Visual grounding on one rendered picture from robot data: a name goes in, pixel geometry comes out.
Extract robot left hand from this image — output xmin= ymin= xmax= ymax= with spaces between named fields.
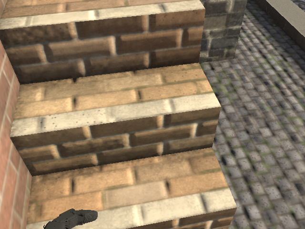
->
xmin=43 ymin=208 xmax=98 ymax=229

